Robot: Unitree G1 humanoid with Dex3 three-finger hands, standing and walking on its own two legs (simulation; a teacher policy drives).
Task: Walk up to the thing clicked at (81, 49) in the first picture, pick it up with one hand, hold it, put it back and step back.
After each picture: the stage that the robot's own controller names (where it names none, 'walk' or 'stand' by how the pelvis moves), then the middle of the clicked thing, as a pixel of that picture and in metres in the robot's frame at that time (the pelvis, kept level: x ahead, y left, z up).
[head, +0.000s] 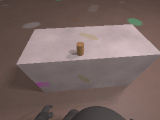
stand; (80, 49) +0.58 +0.16 +0.00
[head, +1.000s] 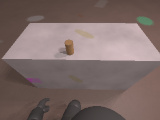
walk; (69, 47) +0.52 +0.24 +0.03
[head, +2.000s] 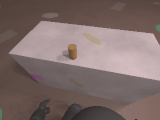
walk; (72, 52) +0.48 +0.19 +0.03
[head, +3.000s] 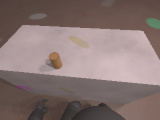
stand; (56, 61) +0.36 +0.29 +0.04
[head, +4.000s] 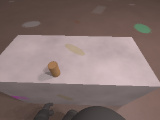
stand; (54, 69) +0.33 +0.29 +0.00
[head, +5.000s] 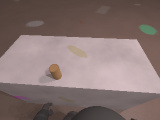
stand; (55, 72) +0.31 +0.28 -0.01
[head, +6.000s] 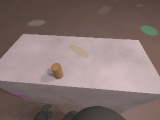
stand; (57, 71) +0.32 +0.27 +0.00
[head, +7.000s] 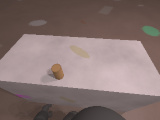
stand; (58, 72) +0.32 +0.26 +0.00
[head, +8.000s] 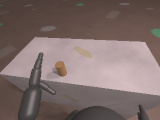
rise first; (61, 69) +0.35 +0.28 +0.00
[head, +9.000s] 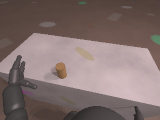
go down; (61, 71) +0.32 +0.26 +0.01
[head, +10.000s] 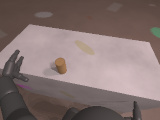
go down; (61, 66) +0.34 +0.25 +0.01
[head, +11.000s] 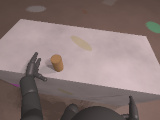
close in; (57, 63) +0.35 +0.25 +0.03
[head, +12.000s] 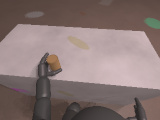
close; (54, 64) +0.34 +0.27 +0.05
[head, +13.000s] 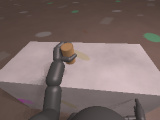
lift; (68, 54) +0.34 +0.17 +0.21
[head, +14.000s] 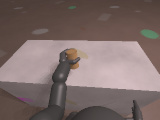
lift; (72, 59) +0.36 +0.15 +0.14
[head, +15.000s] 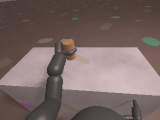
hold; (69, 50) +0.36 +0.16 +0.24
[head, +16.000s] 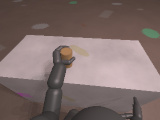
hold; (67, 58) +0.34 +0.18 +0.15
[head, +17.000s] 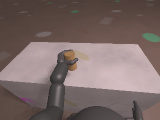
crouch; (71, 61) +0.35 +0.17 +0.14
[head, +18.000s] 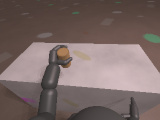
crouch; (64, 58) +0.32 +0.19 +0.19
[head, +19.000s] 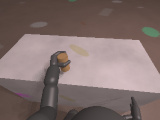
lower; (64, 62) +0.36 +0.21 +0.08
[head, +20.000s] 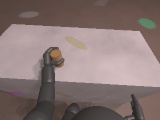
lower; (57, 58) +0.39 +0.25 +0.06
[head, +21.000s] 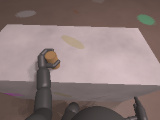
lower; (53, 60) +0.37 +0.26 +0.06
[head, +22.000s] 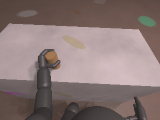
lower; (53, 60) +0.36 +0.27 +0.06
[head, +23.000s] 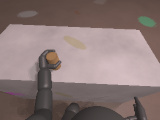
lower; (54, 61) +0.36 +0.26 +0.06
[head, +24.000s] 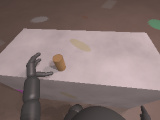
rise; (59, 63) +0.36 +0.26 +0.05
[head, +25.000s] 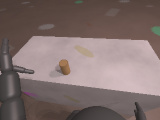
sink last; (65, 67) +0.36 +0.25 +0.01
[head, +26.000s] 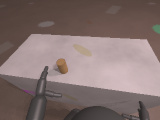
stand; (62, 66) +0.36 +0.27 +0.01
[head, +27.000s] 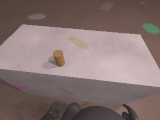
stand; (59, 58) +0.40 +0.27 +0.04
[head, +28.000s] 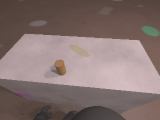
stand; (60, 67) +0.35 +0.26 +0.00
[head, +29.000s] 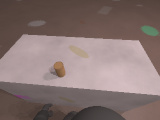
stand; (60, 69) +0.34 +0.26 +0.00
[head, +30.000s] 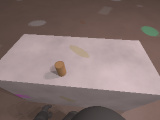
stand; (60, 69) +0.34 +0.25 +0.00
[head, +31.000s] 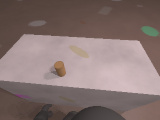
stand; (60, 69) +0.34 +0.25 +0.00
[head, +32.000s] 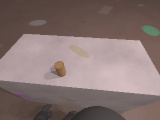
stand; (60, 69) +0.34 +0.25 +0.00
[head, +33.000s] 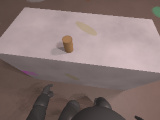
walk; (68, 44) +0.48 +0.21 +0.03
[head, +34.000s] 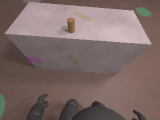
walk; (71, 25) +0.73 +0.27 +0.01
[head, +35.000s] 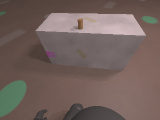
stand; (80, 24) +1.02 +0.28 +0.01
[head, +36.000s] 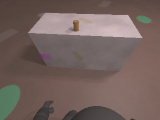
stand; (76, 25) +0.96 +0.27 +0.00
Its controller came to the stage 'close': yes
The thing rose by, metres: 0.23
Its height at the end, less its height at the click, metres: +0.00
